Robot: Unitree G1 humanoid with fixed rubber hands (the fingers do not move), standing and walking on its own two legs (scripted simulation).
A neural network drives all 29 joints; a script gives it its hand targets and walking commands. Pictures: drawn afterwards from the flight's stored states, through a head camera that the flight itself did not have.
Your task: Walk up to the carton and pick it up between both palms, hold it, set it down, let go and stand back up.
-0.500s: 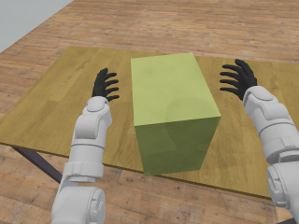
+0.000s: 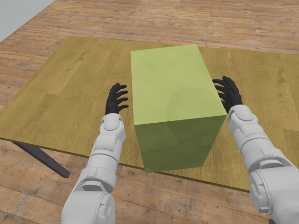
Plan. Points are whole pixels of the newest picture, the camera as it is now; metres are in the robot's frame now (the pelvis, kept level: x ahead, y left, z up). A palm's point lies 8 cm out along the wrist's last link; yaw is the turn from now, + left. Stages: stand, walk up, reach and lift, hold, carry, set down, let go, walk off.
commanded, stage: reach and lift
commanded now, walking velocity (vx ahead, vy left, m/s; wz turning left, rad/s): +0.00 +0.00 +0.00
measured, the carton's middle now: (169, 113) +0.44 +0.03 +0.02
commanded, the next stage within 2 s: none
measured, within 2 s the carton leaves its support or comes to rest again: neither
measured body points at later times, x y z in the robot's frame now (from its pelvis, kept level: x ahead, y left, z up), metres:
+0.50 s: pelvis -0.01 -0.01 +0.00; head +0.05 +0.00 +0.45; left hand +0.40 +0.17 +0.08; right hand +0.45 -0.11 +0.07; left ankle -0.02 +0.13 -0.74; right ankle +0.02 -0.09 -0.74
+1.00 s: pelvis +0.00 +0.00 +0.01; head +0.05 +0.00 +0.45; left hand +0.39 +0.17 +0.09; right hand +0.44 -0.11 +0.08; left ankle -0.02 +0.13 -0.74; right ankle +0.02 -0.09 -0.74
